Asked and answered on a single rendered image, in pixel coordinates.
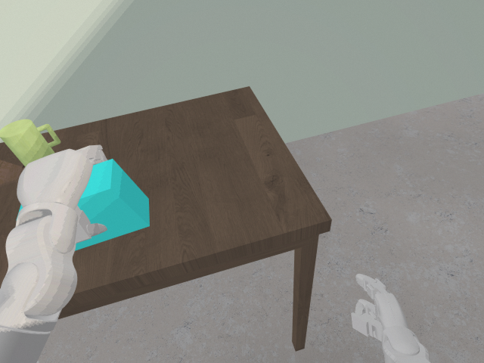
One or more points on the sponge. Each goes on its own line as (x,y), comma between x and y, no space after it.
(112,199)

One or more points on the robot left hand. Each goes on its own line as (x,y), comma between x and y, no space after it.
(62,178)

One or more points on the robot right hand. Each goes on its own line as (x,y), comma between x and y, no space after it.
(371,319)

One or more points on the right robot forearm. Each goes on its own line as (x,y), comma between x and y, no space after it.
(401,345)

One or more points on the table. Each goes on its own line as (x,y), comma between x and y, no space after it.
(223,189)

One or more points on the left robot forearm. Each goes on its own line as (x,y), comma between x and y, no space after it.
(40,281)

